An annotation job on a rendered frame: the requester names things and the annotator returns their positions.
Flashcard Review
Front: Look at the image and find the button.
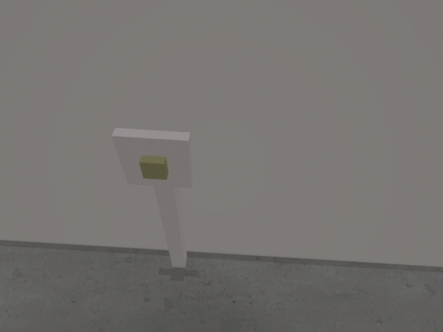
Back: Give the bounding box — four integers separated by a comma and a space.
139, 156, 168, 180

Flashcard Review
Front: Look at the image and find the panel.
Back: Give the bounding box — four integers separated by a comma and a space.
111, 128, 193, 268

